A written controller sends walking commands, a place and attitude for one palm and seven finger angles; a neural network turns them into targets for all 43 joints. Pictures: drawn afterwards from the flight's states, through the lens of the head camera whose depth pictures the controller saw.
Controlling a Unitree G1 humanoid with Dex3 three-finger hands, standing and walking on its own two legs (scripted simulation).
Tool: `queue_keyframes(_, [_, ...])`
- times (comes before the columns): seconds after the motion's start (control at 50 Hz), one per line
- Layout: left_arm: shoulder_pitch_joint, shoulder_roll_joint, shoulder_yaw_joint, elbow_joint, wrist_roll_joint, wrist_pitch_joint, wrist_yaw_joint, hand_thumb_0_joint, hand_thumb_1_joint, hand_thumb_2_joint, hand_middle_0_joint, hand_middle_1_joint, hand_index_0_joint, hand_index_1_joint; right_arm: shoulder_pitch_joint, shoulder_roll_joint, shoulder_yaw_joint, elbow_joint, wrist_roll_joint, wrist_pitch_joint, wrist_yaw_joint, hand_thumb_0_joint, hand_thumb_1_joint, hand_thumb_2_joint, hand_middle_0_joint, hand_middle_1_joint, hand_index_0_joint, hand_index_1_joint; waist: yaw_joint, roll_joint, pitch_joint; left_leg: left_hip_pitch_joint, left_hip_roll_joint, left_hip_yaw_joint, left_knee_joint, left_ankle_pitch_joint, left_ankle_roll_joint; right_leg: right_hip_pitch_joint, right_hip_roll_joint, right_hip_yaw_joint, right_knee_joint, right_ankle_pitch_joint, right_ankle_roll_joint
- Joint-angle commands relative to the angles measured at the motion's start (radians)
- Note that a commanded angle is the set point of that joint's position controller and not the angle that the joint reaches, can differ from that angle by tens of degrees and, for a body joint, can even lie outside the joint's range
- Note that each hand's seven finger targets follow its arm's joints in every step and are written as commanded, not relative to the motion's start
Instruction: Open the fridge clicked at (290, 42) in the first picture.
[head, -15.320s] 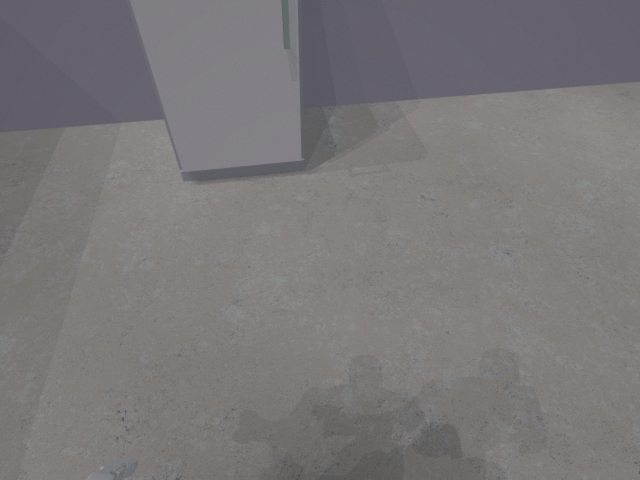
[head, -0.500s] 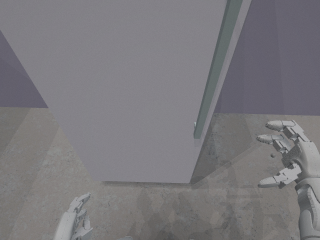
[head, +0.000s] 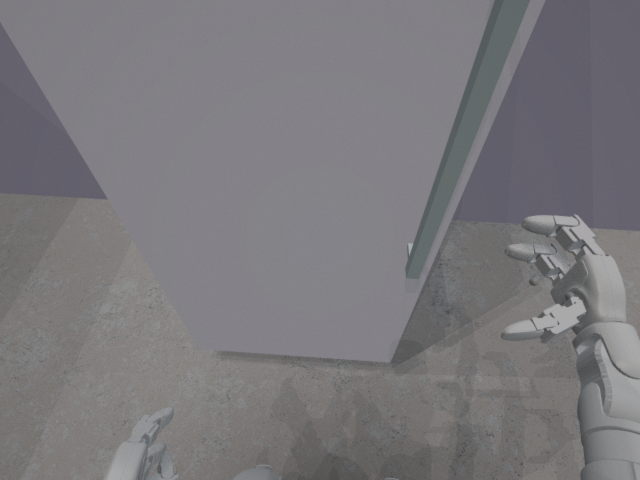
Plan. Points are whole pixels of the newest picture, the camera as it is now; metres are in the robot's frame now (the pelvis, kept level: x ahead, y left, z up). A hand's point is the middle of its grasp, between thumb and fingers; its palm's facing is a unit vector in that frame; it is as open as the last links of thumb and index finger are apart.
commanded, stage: move the hooked fingers beside the handle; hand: right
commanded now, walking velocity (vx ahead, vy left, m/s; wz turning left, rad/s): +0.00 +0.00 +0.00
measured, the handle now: (444, 167) +0.48 -0.11 +0.14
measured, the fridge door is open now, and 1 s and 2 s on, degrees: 0 0 0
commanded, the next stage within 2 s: feel for the door with the fingertips in 1.46 s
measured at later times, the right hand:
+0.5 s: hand (498, 248) +0.40 -0.19 +0.08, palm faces -0.03 +1.00 -0.01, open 13.9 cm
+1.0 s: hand (486, 242) +0.42 -0.18 +0.07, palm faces -0.01 +1.00 -0.01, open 13.9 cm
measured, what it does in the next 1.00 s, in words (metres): stands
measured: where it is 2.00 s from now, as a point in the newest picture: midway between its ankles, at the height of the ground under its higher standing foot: outside the picture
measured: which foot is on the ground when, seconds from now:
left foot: down 0.00-1.00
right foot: down 0.00-1.00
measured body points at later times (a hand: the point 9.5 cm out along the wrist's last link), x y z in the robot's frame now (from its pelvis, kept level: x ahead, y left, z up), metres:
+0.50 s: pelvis +0.00 +0.00 -0.01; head +0.05 +0.00 +0.44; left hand +0.10 +0.26 -0.11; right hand +0.40 -0.24 +0.08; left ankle +0.02 +0.12 -0.70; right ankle +0.02 -0.12 -0.70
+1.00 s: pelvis +0.00 +0.00 -0.01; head +0.06 +0.00 +0.44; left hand +0.07 +0.26 -0.12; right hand +0.41 -0.23 +0.07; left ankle +0.02 +0.12 -0.70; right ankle +0.02 -0.12 -0.70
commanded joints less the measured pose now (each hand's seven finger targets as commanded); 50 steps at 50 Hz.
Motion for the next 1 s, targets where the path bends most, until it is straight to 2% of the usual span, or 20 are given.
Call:
queue_keyframes(0.0, [-0.002,0.136,0.057,-0.13,-0.005,-0.036,0.009,0.0,0.9,0.9,-0.2,-0.3,-0.2,-0.3,-0.321,-0.182,-0.024,-0.212,0.016,-0.074,-0.024,0.0,0.5,-0.3,0.3,1.2,0.3,1.2,0.006,-0.027,-0.286,0.143,-0.031,-0.026,-0.099,0.264,0.02,0.131,0.024,0.026,-0.123,0.234,-0.016])
queue_keyframes(0.02, [0.002,0.137,0.059,-0.125,-0.005,-0.034,0.008,0.0,0.9,0.9,-0.2,-0.3,-0.2,-0.3,-0.338,-0.182,-0.019,-0.215,0.01,-0.076,-0.03,0.0,0.5,-0.3,0.3,1.2,0.3,1.2,0.007,-0.045,-0.292,0.135,-0.03,-0.023,-0.094,0.266,0.021,0.14,0.023,0.027,-0.122,0.24,-0.014])
queue_keyframes(0.06, [0.009,0.143,0.06,-0.121,-0.004,-0.026,0.008,0.0,0.9,0.9,-0.2,-0.3,-0.2,-0.3,-0.344,-0.199,-0.036,-0.184,0.008,-0.073,-0.044,0.0,0.5,-0.3,0.3,1.2,0.3,1.2,0.011,0.018,-0.277,0.144,-0.031,-0.025,-0.098,0.266,0.019,0.11,0.023,0.026,-0.115,0.23,-0.019])
queue_keyframes(0.14, [0.007,0.136,0.059,-0.118,-0.002,-0.011,0.002,0.0,0.9,0.9,-0.2,-0.3,-0.2,-0.3,-0.393,-0.194,-0.028,-0.168,-0.012,-0.08,-0.062,0.0,0.5,-0.3,0.3,1.2,0.3,1.2,0.008,-0.032,-0.292,0.138,-0.026,-0.03,-0.093,0.255,0.021,0.11,0.027,0.022,-0.117,0.214,-0.015])
queue_keyframes(0.18, [0.013,0.137,0.058,-0.116,0.0,-0.004,0.001,0.0,0.9,0.9,-0.2,-0.3,-0.2,-0.3,-0.421,-0.199,-0.029,-0.162,-0.019,-0.089,-0.072,0.0,0.5,-0.3,0.3,1.2,0.3,1.2,0.012,-0.004,-0.311,0.146,-0.029,-0.033,-0.088,0.264,0.02,0.103,0.027,0.022,-0.11,0.221,-0.018])
queue_keyframes(0.24, [0.011,0.134,0.056,-0.105,-0.001,0.004,0.002,0.0,0.9,0.9,-0.2,-0.3,-0.2,-0.3,-0.477,-0.183,-0.013,-0.12,-0.023,-0.097,-0.08,0.0,0.5,-0.3,0.3,1.2,0.3,1.2,0.023,-0.025,-0.294,0.116,-0.029,-0.034,-0.092,0.229,0.02,0.097,0.028,0.02,-0.107,0.183,-0.017])
queue_keyframes(0.26, [0.017,0.137,0.055,-0.104,0.0,0.006,0.002,0.0,0.9,0.9,-0.2,-0.3,-0.2,-0.3,-0.487,-0.192,-0.018,-0.103,-0.021,-0.1,-0.081,0.0,0.5,-0.3,0.3,1.2,0.3,1.2,0.024,0.007,-0.29,0.127,-0.031,-0.035,-0.09,0.229,0.021,0.08,0.028,0.024,-0.104,0.181,-0.02])
queue_keyframes(0.4, [0.033,0.136,0.058,-0.094,0.001,0.025,-0.005,0.0,0.9,0.9,-0.2,-0.3,-0.2,-0.3,-0.574,-0.176,0.006,-0.03,-0.041,-0.114,-0.087,0.0,0.5,-0.3,0.3,1.2,0.3,1.2,0.033,-0.035,-0.332,0.102,-0.03,-0.038,-0.075,0.241,0.023,0.083,0.03,0.02,-0.087,0.19,-0.018])
queue_keyframes(0.46, [0.047,0.14,0.06,-0.087,0.003,0.033,-0.007,0.0,0.9,0.9,-0.2,-0.3,-0.2,-0.3,-0.605,-0.185,0.001,0.009,-0.048,-0.118,-0.099,0.0,0.5,-0.3,0.3,1.2,0.3,1.2,0.036,0.002,-0.331,0.096,-0.033,-0.034,-0.065,0.244,0.024,0.063,0.029,0.025,-0.079,0.196,-0.02])
queue_keyframes(0.5, [0.053,0.136,0.062,-0.084,0.003,0.036,-0.013,0.0,0.9,0.9,-0.2,-0.3,-0.2,-0.3,-0.637,-0.153,0.026,0.013,-0.056,-0.121,-0.11,0.0,0.5,-0.3,0.3,1.2,0.3,1.2,0.042,-0.04,-0.349,0.066,-0.034,-0.029,-0.059,0.241,0.023,0.088,0.027,0.025,-0.076,0.203,-0.016])
queue_keyframes(0.56, [0.067,0.143,0.063,-0.078,0.008,0.046,-0.017,0.0,0.9,0.9,-0.2,-0.3,-0.2,-0.3,-0.658,-0.18,0.003,0.056,-0.066,-0.126,-0.136,0.0,0.5,-0.3,0.3,1.2,0.3,1.2,0.045,-0.001,-0.345,0.062,-0.038,-0.029,-0.053,0.236,0.024,0.058,0.028,0.027,-0.066,0.198,-0.021])
queue_keyframes(0.64, [0.077,0.141,0.064,-0.073,0.011,0.058,-0.023,0.0,0.9,0.9,-0.2,-0.3,-0.2,-0.3,-0.731,-0.176,0.009,0.091,-0.086,-0.139,-0.159,0.0,0.5,-0.3,0.3,1.2,0.3,1.2,0.053,-0.006,-0.367,0.046,-0.037,-0.03,-0.039,0.227,0.022,0.049,0.028,0.026,-0.057,0.186,-0.019])
queue_keyframes(0.68, [0.084,0.144,0.065,-0.08,0.016,0.065,-0.026,0.0,0.9,0.9,-0.2,-0.3,-0.2,-0.3,-0.698,-0.228,-0.042,0.094,-0.09,-0.149,-0.166,0.0,0.5,-0.3,0.3,1.2,0.3,1.2,0.035,0.003,-0.408,0.094,-0.04,-0.04,-0.032,0.258,0.023,0.031,0.032,0.018,-0.049,0.204,-0.022])
queue_keyframes(0.72, [0.082,0.141,0.064,-0.094,0.015,0.074,-0.03,0.0,0.9,0.9,-0.2,-0.3,-0.2,-0.3,-0.65,-0.232,-0.051,0.091,-0.093,-0.15,-0.164,0.0,0.5,-0.3,0.3,1.2,0.3,1.2,0.019,-0.02,-0.419,0.12,-0.037,-0.046,-0.029,0.284,0.024,0.023,0.034,0.009,-0.051,0.217,-0.021])
queue_keyframes(0.78, [0.086,0.141,0.065,-0.104,0.013,0.082,-0.031,0.0,0.9,0.9,-0.2,-0.3,-0.2,-0.3,-0.626,-0.228,-0.049,0.068,-0.089,-0.152,-0.155,0.0,0.5,-0.3,0.3,1.2,0.3,1.2,0.019,0.0,-0.419,0.132,-0.043,-0.047,-0.03,0.299,0.024,0.021,0.031,0.007,-0.053,0.228,-0.024])
queue_keyframes(0.82, [0.082,0.136,0.067,-0.108,0.008,0.084,-0.032,0.0,0.9,0.9,-0.2,-0.3,-0.2,-0.3,-0.624,-0.174,-0.004,0.04,-0.08,-0.149,-0.145,0.0,0.5,-0.3,0.3,1.2,0.3,1.2,0.031,-0.035,-0.399,0.103,-0.044,-0.039,-0.037,0.289,0.026,0.051,0.027,0.006,-0.06,0.228,-0.02])
queue_keyframes(0.88, [0.086,0.144,0.066,-0.098,0.005,0.087,-0.027,0.0,0.9,0.9,-0.2,-0.3,-0.2,-0.3,-0.619,-0.188,-0.019,0.074,-0.066,-0.142,-0.14,0.0,0.5,-0.3,0.3,1.2,0.3,1.2,0.046,0.048,-0.345,0.101,-0.045,-0.045,-0.06,0.242,0.019,0.001,0.026,0.005,-0.064,0.166,-0.026])
queue_keyframes(0.92, [0.08,0.141,0.066,-0.093,0.002,0.087,-0.023,0.0,0.9,0.9,-0.2,-0.3,-0.2,-0.3,-0.671,-0.176,0.005,0.061,-0.072,-0.148,-0.137,0.0,0.5,-0.3,0.3,1.2,0.3,1.2,0.053,-0.016,-0.323,0.068,-0.043,-0.045,-0.061,0.212,0.021,0.013,0.028,0.006,-0.068,0.142,-0.024])
queue_keyframes(0.96, [0.08,0.141,0.07,-0.094,0.004,0.083,-0.021,0.0,0.9,0.9,-0.2,-0.3,-0.2,-0.3,-0.701,-0.188,0.002,0.0,-0.072,-0.165,-0.141,0.0,0.5,-0.3,0.3,1.2,0.3,1.2,0.05,-0.039,-0.376,0.073,-0.046,-0.042,-0.05,0.227,0.026,0.056,0.029,0.014,-0.058,0.174,-0.026])
queue_keyframes(0.98, [0.083,0.137,0.07,-0.093,0.005,0.08,-0.022,0.0,0.9,0.9,-0.2,-0.3,-0.2,-0.3,-0.694,-0.174,0.016,-0.024,-0.076,-0.172,-0.141,0.0,0.5,-0.3,0.3,1.2,0.3,1.2,0.043,-0.083,-0.422,0.072,-0.047,-0.039,-0.042,0.247,0.029,0.103,0.028,0.02,-0.06,0.209,-0.02])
